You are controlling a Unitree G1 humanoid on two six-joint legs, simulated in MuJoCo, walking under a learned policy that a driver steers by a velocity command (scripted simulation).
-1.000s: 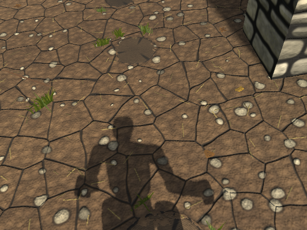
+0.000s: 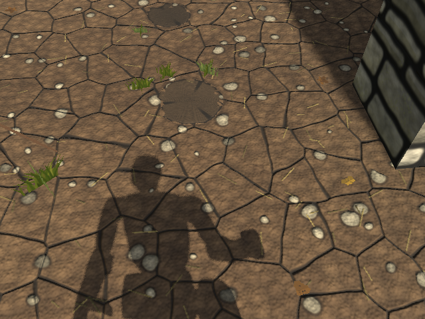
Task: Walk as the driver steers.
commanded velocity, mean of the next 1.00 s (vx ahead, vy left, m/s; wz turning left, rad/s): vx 0.49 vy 0.00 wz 0.00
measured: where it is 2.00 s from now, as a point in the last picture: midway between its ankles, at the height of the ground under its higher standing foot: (220, 150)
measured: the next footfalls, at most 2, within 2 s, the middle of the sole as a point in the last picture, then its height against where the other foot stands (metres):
right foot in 0.46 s outside the picture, level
left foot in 1.00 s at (194, 236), level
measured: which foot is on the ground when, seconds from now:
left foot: down 0.00-0.46, up 0.48-0.98, down 1.00-1.00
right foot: up 0.00-0.44, down 0.46-1.00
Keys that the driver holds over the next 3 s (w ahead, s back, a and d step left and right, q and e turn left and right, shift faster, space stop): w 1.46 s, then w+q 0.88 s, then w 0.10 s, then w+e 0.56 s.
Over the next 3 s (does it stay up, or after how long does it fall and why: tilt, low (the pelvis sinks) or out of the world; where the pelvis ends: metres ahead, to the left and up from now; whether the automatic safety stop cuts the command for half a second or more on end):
stays up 1.63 0.24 0.02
